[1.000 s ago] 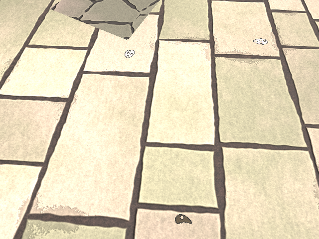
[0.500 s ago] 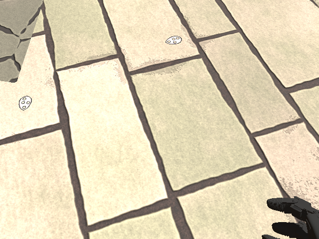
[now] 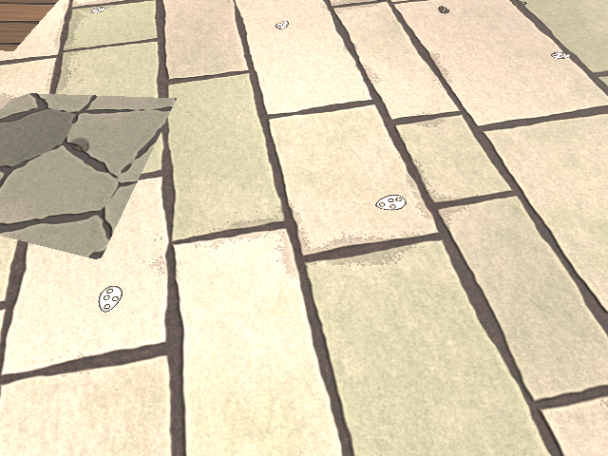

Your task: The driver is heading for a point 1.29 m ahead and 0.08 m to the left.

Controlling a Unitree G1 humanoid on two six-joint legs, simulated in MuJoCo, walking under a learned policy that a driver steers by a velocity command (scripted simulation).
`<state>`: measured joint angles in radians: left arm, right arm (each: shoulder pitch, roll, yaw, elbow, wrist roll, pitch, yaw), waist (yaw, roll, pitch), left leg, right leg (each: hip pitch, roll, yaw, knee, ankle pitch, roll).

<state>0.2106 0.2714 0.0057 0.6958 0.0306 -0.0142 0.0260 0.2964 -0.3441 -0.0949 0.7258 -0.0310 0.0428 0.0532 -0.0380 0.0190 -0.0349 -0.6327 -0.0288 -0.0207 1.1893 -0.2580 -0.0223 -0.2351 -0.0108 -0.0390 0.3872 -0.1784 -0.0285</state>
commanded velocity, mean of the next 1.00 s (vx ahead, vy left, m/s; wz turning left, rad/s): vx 0.36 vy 0.00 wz -0.03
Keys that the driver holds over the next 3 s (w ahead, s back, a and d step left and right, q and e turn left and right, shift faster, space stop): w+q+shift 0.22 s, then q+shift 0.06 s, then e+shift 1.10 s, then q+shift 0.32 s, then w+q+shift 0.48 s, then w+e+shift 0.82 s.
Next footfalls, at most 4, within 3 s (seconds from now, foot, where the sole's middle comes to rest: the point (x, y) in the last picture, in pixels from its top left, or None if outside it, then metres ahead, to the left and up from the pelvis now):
0.34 left None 0.16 0.23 -0.78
0.78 right None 0.42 0.16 -0.78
1.26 left None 0.45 0.34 -0.78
1.66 right None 0.32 0.16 -0.78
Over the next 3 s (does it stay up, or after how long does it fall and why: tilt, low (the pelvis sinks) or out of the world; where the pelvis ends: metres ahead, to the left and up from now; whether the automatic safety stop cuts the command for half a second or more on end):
stays up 1.23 0.38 -0.01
